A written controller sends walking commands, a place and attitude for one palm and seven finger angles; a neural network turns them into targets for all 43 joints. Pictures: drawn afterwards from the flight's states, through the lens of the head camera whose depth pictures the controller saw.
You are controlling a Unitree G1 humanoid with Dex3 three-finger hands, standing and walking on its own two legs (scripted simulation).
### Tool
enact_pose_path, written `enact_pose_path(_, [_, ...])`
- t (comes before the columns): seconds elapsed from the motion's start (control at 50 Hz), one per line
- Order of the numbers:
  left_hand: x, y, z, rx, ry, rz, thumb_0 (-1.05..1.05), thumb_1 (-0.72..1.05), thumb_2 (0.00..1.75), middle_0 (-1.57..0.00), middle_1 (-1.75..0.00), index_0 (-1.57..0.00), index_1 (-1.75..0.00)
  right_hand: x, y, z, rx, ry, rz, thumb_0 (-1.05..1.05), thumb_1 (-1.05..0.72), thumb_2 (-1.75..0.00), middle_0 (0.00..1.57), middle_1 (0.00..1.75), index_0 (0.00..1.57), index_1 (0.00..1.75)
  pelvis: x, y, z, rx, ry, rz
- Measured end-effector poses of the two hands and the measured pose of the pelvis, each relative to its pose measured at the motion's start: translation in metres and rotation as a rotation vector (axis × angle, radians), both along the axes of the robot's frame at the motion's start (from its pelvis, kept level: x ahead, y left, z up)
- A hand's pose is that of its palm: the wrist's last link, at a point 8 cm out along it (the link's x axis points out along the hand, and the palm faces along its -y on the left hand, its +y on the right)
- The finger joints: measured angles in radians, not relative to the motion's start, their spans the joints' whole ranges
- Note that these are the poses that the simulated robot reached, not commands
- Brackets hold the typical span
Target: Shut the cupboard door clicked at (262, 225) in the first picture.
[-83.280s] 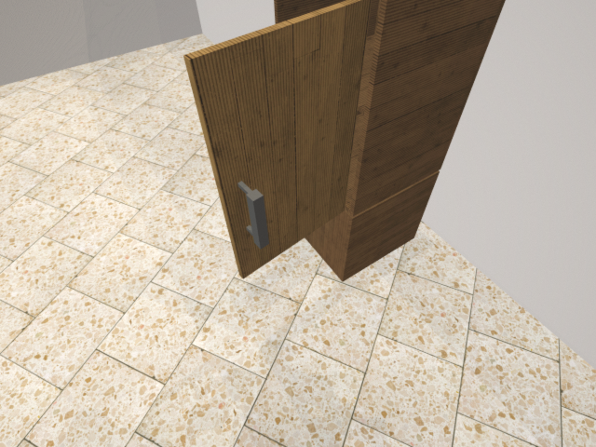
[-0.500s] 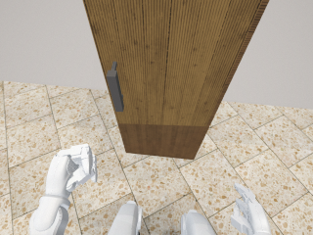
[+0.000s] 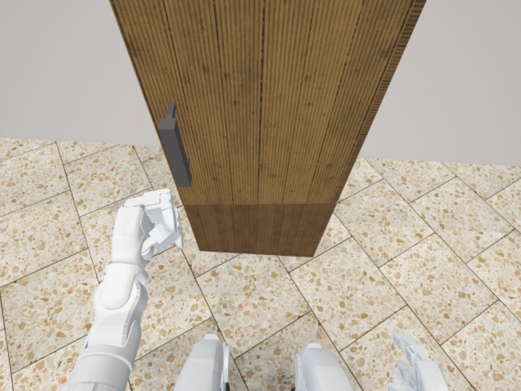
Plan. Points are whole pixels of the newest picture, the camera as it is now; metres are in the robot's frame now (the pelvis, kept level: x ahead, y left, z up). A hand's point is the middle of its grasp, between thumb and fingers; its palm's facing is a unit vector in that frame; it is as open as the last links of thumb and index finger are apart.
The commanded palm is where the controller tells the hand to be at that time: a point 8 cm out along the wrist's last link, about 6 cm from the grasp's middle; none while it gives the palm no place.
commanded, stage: bring the fist close to the handle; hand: left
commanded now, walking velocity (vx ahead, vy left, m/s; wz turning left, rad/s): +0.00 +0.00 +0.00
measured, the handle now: (178, 146) +0.51 +0.17 +0.03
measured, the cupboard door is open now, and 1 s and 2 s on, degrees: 4 4 0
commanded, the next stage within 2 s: push the door shut along its arc in 0.68 s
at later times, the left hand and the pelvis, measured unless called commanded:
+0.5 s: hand (198, 191) +0.41 +0.12 +0.04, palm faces +0.04 -1.00 -0.03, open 3.1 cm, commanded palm +0.38 +0.18 +0.03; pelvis +0.00 +0.00 +0.00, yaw -1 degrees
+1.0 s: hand (201, 184) +0.43 +0.11 +0.04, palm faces -0.01 -1.00 -0.05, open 3.1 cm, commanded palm +0.41 +0.17 +0.03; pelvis +0.00 -0.01 +0.00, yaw +0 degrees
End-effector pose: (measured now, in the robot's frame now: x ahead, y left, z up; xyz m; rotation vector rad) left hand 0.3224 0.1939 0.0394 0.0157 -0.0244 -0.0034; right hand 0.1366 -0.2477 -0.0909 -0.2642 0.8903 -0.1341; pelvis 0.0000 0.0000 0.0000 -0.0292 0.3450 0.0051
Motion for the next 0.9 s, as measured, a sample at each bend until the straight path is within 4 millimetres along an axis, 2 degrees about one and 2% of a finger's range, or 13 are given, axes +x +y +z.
enact_pose_path(0.2, [0.038, -0.013, -0.001, 0.007, -0.005, 0.014, 0.01, 0.90, 0.90, -1.30, -1.50, -1.30, -1.50, -0.015, 0.000, -0.009, 0.015, 0.064, -0.024, 0.01, -0.91, -0.90, 0.20, 0.30, 0.20, 0.30, -0.001, 0.000, -0.001, 0.005, 0.017, -0.006])
enact_pose_path(0.38, [0.069, -0.029, -0.003, 0.007, -0.005, 0.024, 0.01, 0.90, 0.90, -1.30, -1.50, -1.30, -1.50, -0.042, -0.005, -0.019, 0.026, 0.146, -0.064, 0.01, -0.91, -0.90, 0.20, 0.30, 0.20, 0.30, -0.002, -0.002, -0.003, 0.012, 0.039, -0.016])
enact_pose_path(0.5, [0.067, -0.024, -0.003, 0.011, 0.001, 0.048, 0.01, 0.90, 0.90, -1.30, -1.50, -1.30, -1.50, -0.059, -0.009, -0.020, 0.039, 0.196, -0.098, 0.01, -0.91, -0.90, 0.20, 0.30, 0.20, 0.30, -0.001, -0.004, 0.000, 0.022, 0.039, -0.028])
enact_pose_path(0.6, [0.060, -0.017, -0.005, 0.021, 0.006, 0.056, 0.01, 0.90, 0.90, -1.30, -1.50, -1.30, -1.50, -0.064, -0.013, -0.019, 0.031, 0.223, -0.099, 0.01, -0.91, -0.90, 0.20, 0.30, 0.20, 0.30, 0.000, -0.006, 0.002, 0.022, 0.034, -0.023])
enact_pose_path(0.9, [0.071, -0.025, -0.005, 0.017, -0.005, 0.018, 0.01, 0.90, 0.90, -1.30, -1.50, -1.30, -1.50, -0.042, -0.016, -0.017, 0.012, 0.169, -0.084, 0.01, -0.91, -0.90, 0.20, 0.30, 0.20, 0.30, -0.002, -0.005, -0.001, 0.020, 0.042, -0.019])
